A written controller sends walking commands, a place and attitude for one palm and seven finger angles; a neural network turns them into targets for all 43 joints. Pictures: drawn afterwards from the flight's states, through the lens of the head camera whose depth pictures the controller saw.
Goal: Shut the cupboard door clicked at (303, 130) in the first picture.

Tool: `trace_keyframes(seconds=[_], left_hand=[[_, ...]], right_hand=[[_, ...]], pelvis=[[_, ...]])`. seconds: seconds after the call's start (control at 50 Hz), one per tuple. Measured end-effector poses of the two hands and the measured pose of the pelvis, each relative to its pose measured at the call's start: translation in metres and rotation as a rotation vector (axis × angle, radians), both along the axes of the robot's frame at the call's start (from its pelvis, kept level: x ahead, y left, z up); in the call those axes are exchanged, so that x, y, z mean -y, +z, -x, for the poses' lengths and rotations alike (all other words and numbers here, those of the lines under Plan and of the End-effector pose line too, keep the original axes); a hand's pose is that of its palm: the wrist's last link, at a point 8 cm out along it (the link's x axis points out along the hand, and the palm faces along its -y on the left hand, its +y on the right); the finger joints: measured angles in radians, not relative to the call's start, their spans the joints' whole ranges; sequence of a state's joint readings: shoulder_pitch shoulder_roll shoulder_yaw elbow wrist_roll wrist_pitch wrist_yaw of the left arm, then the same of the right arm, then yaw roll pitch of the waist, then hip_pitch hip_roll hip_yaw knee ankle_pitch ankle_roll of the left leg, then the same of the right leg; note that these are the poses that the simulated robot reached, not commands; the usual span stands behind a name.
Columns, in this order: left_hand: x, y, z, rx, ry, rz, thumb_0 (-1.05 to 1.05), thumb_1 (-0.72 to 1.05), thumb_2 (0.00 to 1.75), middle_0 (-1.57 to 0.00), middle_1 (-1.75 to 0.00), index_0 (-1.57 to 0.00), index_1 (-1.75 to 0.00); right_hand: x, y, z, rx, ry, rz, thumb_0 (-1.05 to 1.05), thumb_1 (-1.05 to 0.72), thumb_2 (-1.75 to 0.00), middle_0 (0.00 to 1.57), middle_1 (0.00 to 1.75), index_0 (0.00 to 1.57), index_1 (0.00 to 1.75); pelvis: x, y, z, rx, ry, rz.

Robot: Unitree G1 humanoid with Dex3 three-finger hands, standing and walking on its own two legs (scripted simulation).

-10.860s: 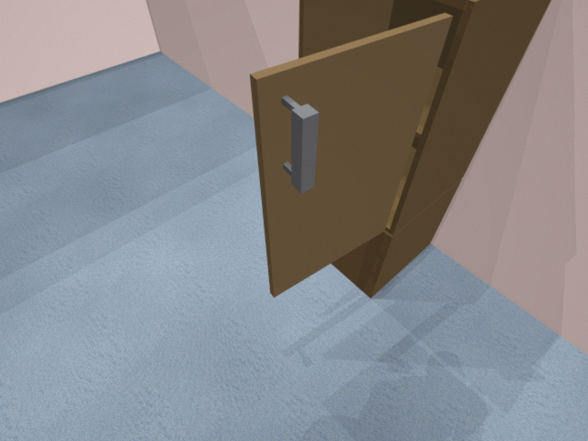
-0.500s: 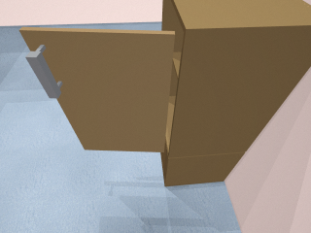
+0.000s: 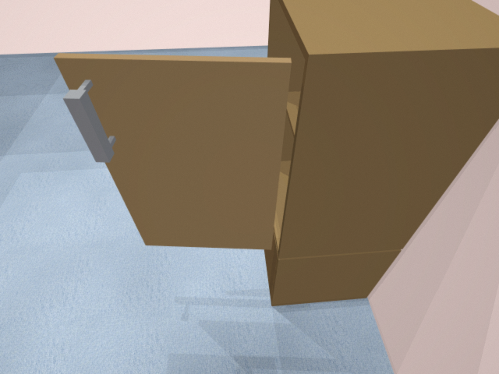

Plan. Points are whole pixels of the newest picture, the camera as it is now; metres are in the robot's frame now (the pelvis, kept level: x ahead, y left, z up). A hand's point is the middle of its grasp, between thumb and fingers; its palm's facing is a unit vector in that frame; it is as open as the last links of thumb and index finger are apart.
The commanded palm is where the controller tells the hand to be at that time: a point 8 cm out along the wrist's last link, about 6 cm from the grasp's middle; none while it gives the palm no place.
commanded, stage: look again from close up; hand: left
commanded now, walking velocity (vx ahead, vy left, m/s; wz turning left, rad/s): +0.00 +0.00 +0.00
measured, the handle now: (96, 121) +0.50 +0.32 +0.14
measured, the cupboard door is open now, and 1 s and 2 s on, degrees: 83 83 83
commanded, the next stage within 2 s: shuffle to correct the standing spot in 0.18 s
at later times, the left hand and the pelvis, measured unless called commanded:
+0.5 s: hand out of the picture +0.01 +0.20 -0.18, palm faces +0.02 -0.98 -0.20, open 7.3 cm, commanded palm none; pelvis +0.01 +0.01 +0.00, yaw +0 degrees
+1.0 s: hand out of the picture +0.08 +0.24 -0.16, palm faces +0.07 -0.97 -0.25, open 7.3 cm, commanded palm none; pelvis +0.04 +0.05 +0.00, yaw +1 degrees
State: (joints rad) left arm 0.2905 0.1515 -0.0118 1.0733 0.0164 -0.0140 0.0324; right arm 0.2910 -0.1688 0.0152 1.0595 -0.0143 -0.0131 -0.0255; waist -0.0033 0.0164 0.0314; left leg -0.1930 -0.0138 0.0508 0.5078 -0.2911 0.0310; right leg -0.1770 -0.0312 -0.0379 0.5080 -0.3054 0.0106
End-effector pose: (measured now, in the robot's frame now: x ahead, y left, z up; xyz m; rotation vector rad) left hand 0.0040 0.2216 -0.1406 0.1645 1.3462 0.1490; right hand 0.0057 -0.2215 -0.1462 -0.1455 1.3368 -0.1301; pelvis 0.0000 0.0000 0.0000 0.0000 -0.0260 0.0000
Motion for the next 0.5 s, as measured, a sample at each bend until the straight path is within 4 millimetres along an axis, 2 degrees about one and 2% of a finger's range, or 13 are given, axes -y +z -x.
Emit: trace_keyframes(seconds=[0.34,0.5], left_hand=[[-0.018,-0.001,-0.006,0.002,-0.007,0.001,0.00,0.91,0.90,-0.20,-0.30,-0.20,-0.30],[-0.026,-0.005,-0.004,-0.010,0.014,-0.001,0.00,0.91,0.90,-0.20,-0.30,-0.20,-0.30]], right_hand=[[0.004,0.012,-0.019,0.021,0.026,0.042,0.01,-0.91,-0.90,0.20,0.30,0.20,0.30],[0.000,0.009,-0.021,-0.005,0.033,0.048,0.01,-0.91,-0.90,0.19,0.30,0.20,0.30]], pelvis=[[-0.007,0.004,-0.002,0.002,-0.003,-0.001],[-0.015,0.000,-0.006,-0.008,0.002,0.001]])
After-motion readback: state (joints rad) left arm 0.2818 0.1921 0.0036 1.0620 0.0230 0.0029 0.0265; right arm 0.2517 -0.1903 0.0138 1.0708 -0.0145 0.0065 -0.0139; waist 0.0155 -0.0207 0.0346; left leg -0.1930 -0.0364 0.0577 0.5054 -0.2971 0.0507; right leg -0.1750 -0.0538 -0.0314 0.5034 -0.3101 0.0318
